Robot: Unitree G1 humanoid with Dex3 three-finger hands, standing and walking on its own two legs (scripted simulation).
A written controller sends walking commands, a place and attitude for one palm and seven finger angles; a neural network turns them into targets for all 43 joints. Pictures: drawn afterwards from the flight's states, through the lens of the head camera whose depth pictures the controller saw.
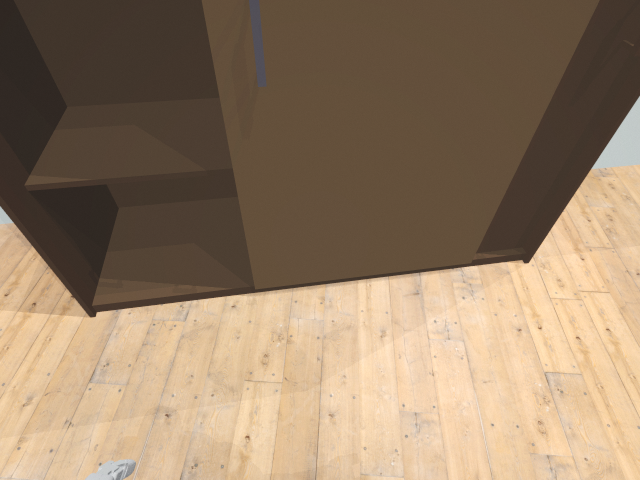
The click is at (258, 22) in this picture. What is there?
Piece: wardrobe's sliding door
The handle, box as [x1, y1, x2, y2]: [249, 0, 266, 86]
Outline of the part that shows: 249,0 258,86 266,86 258,0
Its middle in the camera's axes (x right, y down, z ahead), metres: -0.13 -0.40 +0.77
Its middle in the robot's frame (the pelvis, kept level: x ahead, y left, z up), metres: +0.86 +0.19 +0.18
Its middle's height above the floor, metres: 0.95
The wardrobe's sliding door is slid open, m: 0.58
